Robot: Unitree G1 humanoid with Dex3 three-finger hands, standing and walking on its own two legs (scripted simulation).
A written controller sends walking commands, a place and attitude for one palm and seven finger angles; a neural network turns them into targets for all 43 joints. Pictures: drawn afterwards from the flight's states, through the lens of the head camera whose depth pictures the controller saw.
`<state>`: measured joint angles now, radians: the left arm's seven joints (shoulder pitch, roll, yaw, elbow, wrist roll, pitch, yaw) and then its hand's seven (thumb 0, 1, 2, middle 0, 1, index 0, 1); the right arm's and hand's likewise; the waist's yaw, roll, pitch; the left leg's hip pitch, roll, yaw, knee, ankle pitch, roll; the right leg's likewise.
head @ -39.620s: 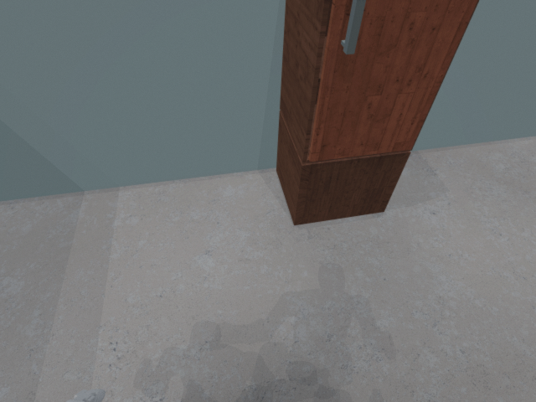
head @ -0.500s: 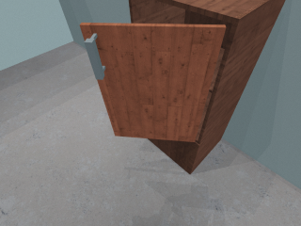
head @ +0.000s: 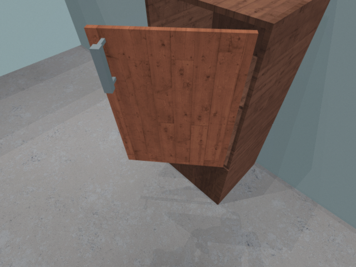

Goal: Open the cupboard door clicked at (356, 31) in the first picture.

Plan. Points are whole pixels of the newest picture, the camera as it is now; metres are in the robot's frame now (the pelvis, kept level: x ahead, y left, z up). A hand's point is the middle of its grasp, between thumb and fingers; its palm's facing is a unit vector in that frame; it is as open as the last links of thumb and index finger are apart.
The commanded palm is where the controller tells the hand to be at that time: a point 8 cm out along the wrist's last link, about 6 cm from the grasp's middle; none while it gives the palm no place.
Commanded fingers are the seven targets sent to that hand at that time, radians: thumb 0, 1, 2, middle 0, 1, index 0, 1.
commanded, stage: look again from close up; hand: left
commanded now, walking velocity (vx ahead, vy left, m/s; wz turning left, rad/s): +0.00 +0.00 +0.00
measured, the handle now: (106, 66) +0.57 +0.23 +0.15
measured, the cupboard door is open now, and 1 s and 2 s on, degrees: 39 39 39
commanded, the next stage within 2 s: raise the hand with hooked fingers in 0.32 s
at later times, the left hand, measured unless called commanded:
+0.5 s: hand out of the picture +0.10 +0.20 -0.13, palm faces +0.19 -0.96 -0.22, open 7.4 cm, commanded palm +0.11 +0.25 -0.06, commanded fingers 0.00 0.78 0.85 -0.21 -0.38 -0.21 -0.38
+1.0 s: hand (71, 243) +0.17 +0.23 +0.01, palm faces +0.00 -1.00 -0.05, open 9.5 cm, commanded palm +0.14 +0.28 +0.02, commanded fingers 0.00 0.20 0.60 -0.25 -0.75 -0.25 -0.75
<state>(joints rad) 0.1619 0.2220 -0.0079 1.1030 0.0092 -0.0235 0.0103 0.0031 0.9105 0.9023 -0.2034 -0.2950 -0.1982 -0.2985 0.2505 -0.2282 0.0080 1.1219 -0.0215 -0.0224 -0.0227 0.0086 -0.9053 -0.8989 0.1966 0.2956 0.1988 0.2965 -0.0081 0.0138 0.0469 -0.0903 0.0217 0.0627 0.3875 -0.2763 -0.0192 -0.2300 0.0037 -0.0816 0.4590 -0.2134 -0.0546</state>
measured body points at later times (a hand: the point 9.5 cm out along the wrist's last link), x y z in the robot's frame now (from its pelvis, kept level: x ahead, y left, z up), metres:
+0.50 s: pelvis +0.01 +0.00 +0.00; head +0.02 -0.01 +0.45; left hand +0.09 +0.25 -0.11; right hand +0.05 -0.25 -0.15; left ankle -0.04 +0.13 -0.74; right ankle +0.02 -0.08 -0.74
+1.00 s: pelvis -0.03 +0.03 -0.06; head +0.01 +0.04 +0.39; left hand +0.16 +0.28 +0.02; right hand +0.20 -0.18 -0.10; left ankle -0.04 +0.13 -0.74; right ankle +0.02 -0.08 -0.74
